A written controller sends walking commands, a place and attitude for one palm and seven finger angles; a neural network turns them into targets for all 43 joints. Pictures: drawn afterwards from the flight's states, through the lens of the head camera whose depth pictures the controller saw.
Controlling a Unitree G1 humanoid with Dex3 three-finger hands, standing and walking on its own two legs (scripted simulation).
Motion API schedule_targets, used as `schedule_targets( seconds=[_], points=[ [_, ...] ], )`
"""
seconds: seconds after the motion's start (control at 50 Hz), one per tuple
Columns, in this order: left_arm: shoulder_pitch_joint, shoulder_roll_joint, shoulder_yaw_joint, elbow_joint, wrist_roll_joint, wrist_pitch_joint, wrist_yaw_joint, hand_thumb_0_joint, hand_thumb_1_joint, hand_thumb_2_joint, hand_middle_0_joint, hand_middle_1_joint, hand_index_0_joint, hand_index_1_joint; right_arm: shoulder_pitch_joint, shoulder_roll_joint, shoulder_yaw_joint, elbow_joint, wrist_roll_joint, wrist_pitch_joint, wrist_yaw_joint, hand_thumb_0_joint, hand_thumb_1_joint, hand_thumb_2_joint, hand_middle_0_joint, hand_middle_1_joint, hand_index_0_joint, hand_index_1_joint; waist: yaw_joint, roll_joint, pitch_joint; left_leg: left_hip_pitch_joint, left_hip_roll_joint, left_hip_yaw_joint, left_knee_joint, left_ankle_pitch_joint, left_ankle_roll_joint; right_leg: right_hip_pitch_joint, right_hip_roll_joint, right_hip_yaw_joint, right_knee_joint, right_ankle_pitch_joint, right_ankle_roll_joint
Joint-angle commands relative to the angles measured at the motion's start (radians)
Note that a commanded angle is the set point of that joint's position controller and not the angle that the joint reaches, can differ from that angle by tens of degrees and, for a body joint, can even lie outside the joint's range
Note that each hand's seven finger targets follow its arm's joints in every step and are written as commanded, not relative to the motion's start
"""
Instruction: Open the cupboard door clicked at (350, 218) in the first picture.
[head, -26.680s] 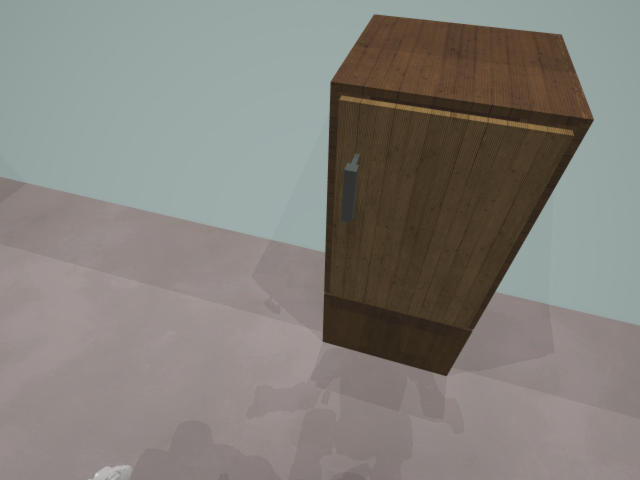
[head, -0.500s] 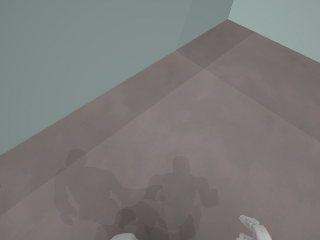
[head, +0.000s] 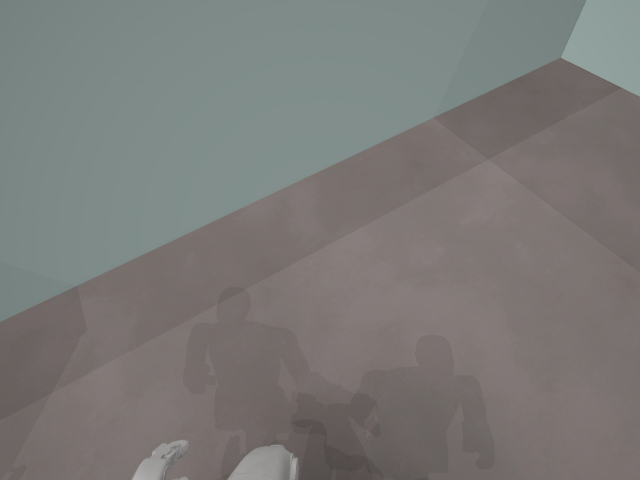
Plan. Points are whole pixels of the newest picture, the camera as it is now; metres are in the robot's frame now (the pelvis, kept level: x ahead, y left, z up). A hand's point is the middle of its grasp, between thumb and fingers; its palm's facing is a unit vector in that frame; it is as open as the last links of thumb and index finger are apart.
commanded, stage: turn to face it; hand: left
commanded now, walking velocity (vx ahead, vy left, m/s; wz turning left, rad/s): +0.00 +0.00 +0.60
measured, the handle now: out of the picture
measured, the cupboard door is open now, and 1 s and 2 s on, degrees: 50 50 50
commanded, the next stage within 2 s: none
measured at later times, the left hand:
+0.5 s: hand out of the picture +0.02 +0.24 -0.16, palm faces +0.33 -0.91 -0.27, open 7.4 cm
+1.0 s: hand out of the picture -0.03 +0.14 -0.16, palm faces +0.61 -0.75 -0.25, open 7.3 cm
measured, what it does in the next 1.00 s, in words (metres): steps on the spot, turning left: left foot, then right foot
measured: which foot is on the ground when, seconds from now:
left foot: up 0.00-0.24, down 0.26-0.66, up 0.68-1.00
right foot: down 0.00-0.26, up 0.28-0.64, down 0.66-1.00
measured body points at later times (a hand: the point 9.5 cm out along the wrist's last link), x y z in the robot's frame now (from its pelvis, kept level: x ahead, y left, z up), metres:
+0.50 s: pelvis +0.01 +0.01 +0.00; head +0.05 +0.03 +0.45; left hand +0.00 +0.29 -0.14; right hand +0.19 -0.20 -0.13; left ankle +0.00 +0.11 -0.73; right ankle +0.03 -0.14 -0.67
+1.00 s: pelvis +0.05 -0.04 +0.00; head +0.10 -0.02 +0.45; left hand -0.06 +0.18 -0.14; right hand +0.28 -0.20 -0.15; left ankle -0.04 +0.07 -0.69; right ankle +0.06 -0.14 -0.73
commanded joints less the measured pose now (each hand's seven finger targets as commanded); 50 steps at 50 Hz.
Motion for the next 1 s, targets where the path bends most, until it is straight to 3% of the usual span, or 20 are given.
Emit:
schedule_targets(
  seconds=[0.0,0.14,0.2,0.22,0.24,0.26,0.28,0.32,0.4,0.52,0.6,0.62,0.64,0.66,0.68,0.7,0.72,0.76,0.88,0.98],
  points=[
    [0.036,0.179,0.052,-0.057,-0.001,-0.018,0.014,0.000,0.900,0.900,-0.200,-0.300,-0.200,-0.300,-0.058,-0.033,-0.003,-0.091,0.004,-0.022,0.010,0.000,-0.900,-0.900,0.200,0.300,0.200,0.300,0.037,-0.254,-0.090,-0.074,0.046,0.039,0.010,0.052,-0.024,0.141,-0.223,0.057,-0.200,0.588,-0.077],
    [0.133,0.232,0.078,-0.016,0.007,-0.019,0.011,0.000,0.900,0.900,-0.200,-0.300,-0.200,-0.300,-0.129,-0.011,0.017,-0.115,0.008,-0.040,0.013,0.000,-0.900,-0.900,0.200,0.300,0.200,0.300,0.088,-0.241,-0.125,0.059,0.032,0.127,-0.380,0.024,-0.001,0.232,-0.289,0.008,-0.097,0.730,-0.097],
    [0.102,0.237,0.082,-0.015,-0.003,-0.017,0.001,0.000,0.900,0.900,-0.200,-0.300,-0.200,-0.300,-0.028,-0.055,0.006,-0.099,0.003,-0.050,0.010,0.000,-0.900,-0.900,0.200,0.300,0.200,0.300,0.022,-0.185,-0.170,0.295,0.008,0.134,-0.621,0.225,0.026,0.117,-0.260,-0.062,0.071,0.638,-0.031],
    [0.091,0.212,0.078,-0.032,-0.011,-0.013,-0.004,0.000,0.900,0.900,-0.200,-0.300,-0.200,-0.300,0.056,-0.125,-0.014,-0.082,-0.003,-0.058,0.006,0.000,-0.900,-0.900,0.200,0.300,0.200,0.300,-0.029,-0.022,-0.229,0.489,0.115,-0.001,-0.686,0.447,0.079,-0.051,-0.207,-0.096,0.247,0.425,0.021],
    [0.047,0.136,0.056,-0.077,-0.018,-0.008,-0.011,0.000,0.900,0.900,-0.200,-0.300,-0.200,-0.300,0.142,-0.242,-0.045,-0.070,-0.009,-0.064,-0.004,0.000,-0.900,-0.900,0.200,0.300,0.200,0.300,-0.078,0.288,-0.253,0.616,0.413,-0.414,-0.727,0.870,0.244,-0.348,-0.045,-0.081,0.500,-0.299,0.097],
    [-0.022,0.149,0.051,-0.103,-0.007,0.010,-0.001,0.000,0.900,0.900,-0.200,-0.300,-0.200,-0.300,0.191,-0.267,-0.045,-0.047,-0.002,-0.053,-0.014,0.000,-0.900,-0.900,0.200,0.300,0.200,0.300,-0.091,0.185,-0.267,0.577,0.466,-0.417,-0.722,0.942,0.314,-0.377,-0.034,0.069,0.603,-0.351,0.077],
    [-0.030,0.155,0.054,-0.105,-0.005,0.015,0.002,0.000,0.900,0.900,-0.200,-0.300,-0.200,-0.300,0.141,-0.243,-0.037,-0.058,-0.006,-0.055,-0.020,0.000,-0.900,-0.900,0.200,0.300,0.200,0.300,-0.063,0.131,-0.225,0.504,0.426,-0.343,-0.745,0.736,0.303,-0.375,-0.049,0.097,0.622,-0.292,0.069],
    [-0.028,0.152,0.062,-0.061,-0.002,0.018,-0.004,0.000,0.900,0.900,-0.200,-0.300,-0.200,-0.300,0.021,-0.180,-0.021,-0.097,-0.010,-0.061,-0.034,0.000,-0.900,-0.900,0.200,0.300,0.200,0.300,-0.020,0.147,-0.155,0.368,0.321,-0.291,-0.779,0.561,0.243,-0.358,-0.045,0.122,0.631,-0.156,0.079],
    [0.045,0.148,0.063,-0.022,-0.001,0.026,-0.015,0.000,0.900,0.900,-0.200,-0.300,-0.200,-0.300,-0.037,-0.157,-0.006,-0.112,-0.006,-0.070,-0.032,0.000,-0.900,-0.900,0.200,0.300,0.200,0.300,0.036,0.081,-0.128,0.319,0.242,-0.204,-0.808,0.471,0.199,-0.302,-0.018,0.117,0.553,-0.043,0.086],
    [0.008,0.130,0.056,-0.055,-0.006,0.023,-0.011,0.000,0.900,0.900,-0.200,-0.300,-0.200,-0.300,-0.037,-0.172,-0.021,-0.115,-0.014,-0.056,-0.023,0.000,-0.900,-0.900,0.200,0.300,0.200,0.300,0.024,0.095,-0.116,0.248,0.223,-0.281,-0.799,0.327,0.210,-0.179,0.036,0.090,0.272,-0.088,0.080],
    [0.102,0.141,0.061,-0.041,-0.011,0.003,-0.006,0.000,0.900,0.900,-0.200,-0.300,-0.200,-0.300,-0.076,-0.164,-0.028,-0.128,-0.005,-0.049,-0.021,0.000,-0.900,-0.900,0.200,0.300,0.200,0.300,0.069,0.105,-0.149,0.161,0.166,-0.296,-0.690,0.401,0.166,0.054,0.082,0.065,-0.031,0.052,0.067],
    [0.147,0.173,0.071,-0.035,-0.009,-0.007,0.000,0.000,0.900,0.900,-0.200,-0.300,-0.200,-0.300,-0.080,-0.129,-0.025,-0.136,0.002,-0.050,-0.019,0.000,-0.900,-0.900,0.200,0.300,0.200,0.300,0.093,0.021,-0.173,0.067,0.111,-0.267,-0.609,0.316,0.124,0.193,0.020,0.120,-0.186,0.103,0.054],
    [0.177,0.267,0.090,-0.031,0.008,-0.018,0.010,0.000,0.900,0.900,-0.200,-0.300,-0.200,-0.300,-0.066,-0.055,-0.016,-0.151,0.012,-0.051,-0.014,0.000,-0.900,-0.900,0.200,0.300,0.200,0.300,0.108,-0.271,-0.195,-0.110,-0.029,-0.103,-0.380,0.045,0.042,0.317,-0.244,0.389,-0.305,0.115,-0.024],
    [0.152,0.303,0.086,-0.041,0.007,-0.016,0.014,0.000,0.900,0.900,-0.200,-0.300,-0.200,-0.300,-0.087,-0.072,-0.018,-0.163,0.005,-0.052,-0.013,0.000,-0.900,-0.900,0.200,0.300,0.200,0.300,0.106,-0.362,-0.168,-0.121,-0.054,-0.032,-0.116,-0.164,0.014,0.201,-0.425,0.508,-0.315,0.276,-0.129],
    [0.114,0.263,0.070,-0.051,0.001,-0.017,0.014,0.000,0.900,0.900,-0.200,-0.300,-0.200,-0.300,-0.076,-0.087,-0.020,-0.152,-0.001,-0.047,-0.007,0.000,-0.900,-0.900,0.200,0.300,0.200,0.300,0.081,-0.246,-0.139,-0.097,-0.013,-0.075,0.028,-0.114,0.021,0.122,-0.386,0.404,-0.284,0.320,-0.154],
    [0.055,0.207,0.065,-0.058,-0.001,-0.020,0.022,0.000,0.900,0.900,-0.200,-0.300,-0.200,-0.300,-0.058,-0.081,-0.027,-0.126,-0.002,-0.034,-0.007,0.000,-0.900,-0.900,0.200,0.300,0.200,0.300,0.046,-0.327,-0.124,-0.107,0.017,-0.079,0.085,-0.069,0.014,0.097,-0.335,0.351,-0.281,0.359,-0.133],
    [0.028,0.184,0.052,-0.065,-0.006,-0.016,0.017,0.000,0.900,0.900,-0.200,-0.300,-0.200,-0.300,-0.064,-0.075,-0.022,-0.102,-0.004,-0.026,-0.003,0.000,-0.900,-0.900,0.200,0.300,0.200,0.300,0.034,-0.260,-0.079,-0.101,0.027,-0.048,0.133,0.005,-0.001,0.083,-0.265,0.253,-0.249,0.432,-0.113],
    [0.047,0.160,0.044,-0.061,-0.008,-0.024,0.013,0.000,0.900,0.900,-0.200,-0.300,-0.200,-0.300,-0.051,-0.041,-0.008,-0.093,0.000,-0.025,0.006,0.000,-0.900,-0.900,0.200,0.300,0.200,0.300,0.026,-0.237,-0.099,-0.115,0.026,-0.009,0.099,0.060,-0.018,0.155,-0.213,0.117,-0.202,0.626,-0.081],
    [0.169,0.187,0.059,-0.018,-0.002,-0.027,0.017,0.000,0.900,0.900,-0.200,-0.300,-0.200,-0.300,-0.134,-0.014,0.013,-0.096,0.005,-0.025,0.008,0.000,-0.900,-0.900,0.200,0.300,0.200,0.300,0.080,-0.210,-0.141,-0.075,0.035,0.065,-0.153,0.043,-0.024,0.316,-0.245,0.034,-0.150,0.793,-0.088],
    [0.168,0.222,0.078,-0.003,0.007,-0.019,0.012,0.000,0.900,0.900,-0.200,-0.300,-0.200,-0.300,-0.158,-0.011,0.022,-0.113,0.008,-0.039,0.010,0.000,-0.900,-0.900,0.200,0.300,0.200,0.300,0.089,-0.256,-0.120,0.067,0.023,0.127,-0.399,0.033,0.010,0.250,-0.289,-0.006,-0.089,0.791,-0.099]
  ],
)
